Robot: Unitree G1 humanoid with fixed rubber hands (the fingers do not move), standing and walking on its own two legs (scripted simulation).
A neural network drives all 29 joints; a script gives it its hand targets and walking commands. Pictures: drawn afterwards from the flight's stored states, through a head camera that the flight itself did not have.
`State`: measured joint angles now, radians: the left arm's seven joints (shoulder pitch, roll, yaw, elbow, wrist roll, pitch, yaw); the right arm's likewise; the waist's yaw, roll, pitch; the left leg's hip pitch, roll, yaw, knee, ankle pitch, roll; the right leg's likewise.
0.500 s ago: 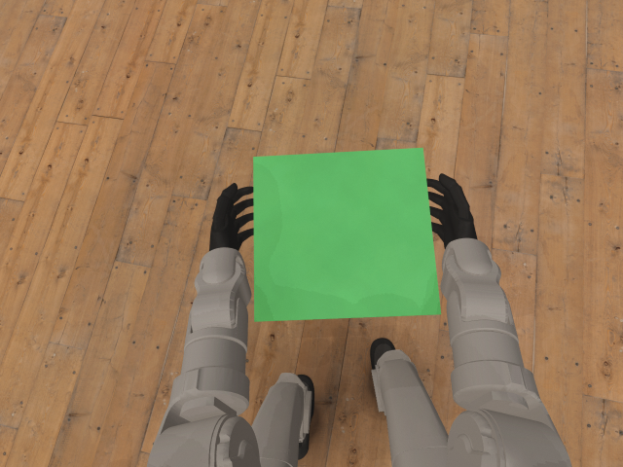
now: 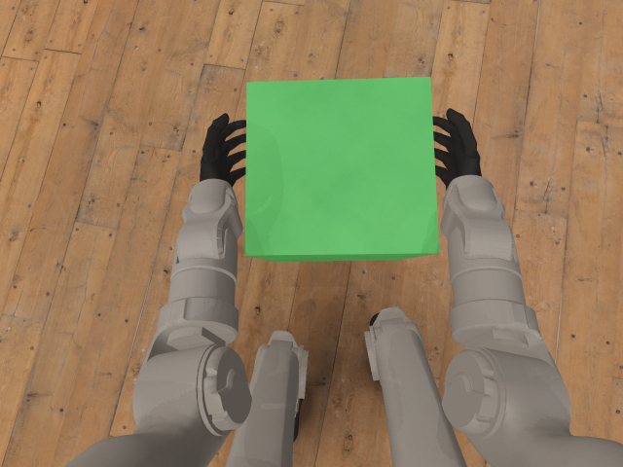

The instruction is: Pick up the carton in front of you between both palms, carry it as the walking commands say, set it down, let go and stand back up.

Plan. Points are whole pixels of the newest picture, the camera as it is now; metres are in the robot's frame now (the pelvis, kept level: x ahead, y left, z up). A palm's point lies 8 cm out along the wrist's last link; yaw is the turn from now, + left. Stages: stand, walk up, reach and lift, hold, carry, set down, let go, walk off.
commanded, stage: set down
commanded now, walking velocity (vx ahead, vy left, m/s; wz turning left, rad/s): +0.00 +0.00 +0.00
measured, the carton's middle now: (336, 189) +0.46 -0.04 -0.16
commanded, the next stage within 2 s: none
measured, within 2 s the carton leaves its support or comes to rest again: rests again in 1.68 s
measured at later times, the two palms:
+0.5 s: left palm (247, 185) +0.51 +0.10 -0.24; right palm (427, 191) +0.46 -0.19 -0.25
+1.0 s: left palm (263, 191) +0.53 +0.10 -0.34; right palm (419, 194) +0.48 -0.20 -0.33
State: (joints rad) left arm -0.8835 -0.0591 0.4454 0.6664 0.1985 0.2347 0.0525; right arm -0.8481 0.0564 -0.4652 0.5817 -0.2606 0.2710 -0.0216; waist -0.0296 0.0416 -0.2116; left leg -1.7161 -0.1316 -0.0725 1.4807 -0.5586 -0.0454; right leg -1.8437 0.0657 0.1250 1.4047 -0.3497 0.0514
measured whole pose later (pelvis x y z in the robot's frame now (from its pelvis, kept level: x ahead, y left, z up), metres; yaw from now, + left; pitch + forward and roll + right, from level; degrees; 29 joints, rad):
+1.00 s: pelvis -0.02 +0.01 -0.18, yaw +1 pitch +46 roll -2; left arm -1.40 0.18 0.17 1.01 0.06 0.20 0.16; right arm -1.25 -0.13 -0.53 0.81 -0.11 0.22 -0.06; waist -0.11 0.02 0.15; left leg -2.25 -0.21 -0.07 2.14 -0.69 -0.06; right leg -2.34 0.05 0.08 2.01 -0.47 0.10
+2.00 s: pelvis -0.04 +0.00 -0.20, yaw +2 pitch +39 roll -2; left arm -1.48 0.27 0.14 1.12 0.09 0.11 0.06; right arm -1.38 -0.26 -0.49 1.15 -0.05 0.05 -0.02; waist -0.12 -0.01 0.33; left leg -2.22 -0.13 -0.04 2.21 -0.66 -0.03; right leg -2.30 0.01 0.04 2.09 -0.47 0.07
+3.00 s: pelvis -0.02 +0.00 -0.03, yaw +2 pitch +48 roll +0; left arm -1.25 0.35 0.15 0.91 -0.03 0.22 0.04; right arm -1.06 -0.22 -0.35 0.73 0.09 0.19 -0.07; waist -0.12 0.04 -0.06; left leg -1.89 -0.06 -0.04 1.58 -0.53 -0.02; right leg -1.97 0.01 0.03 1.50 -0.37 0.02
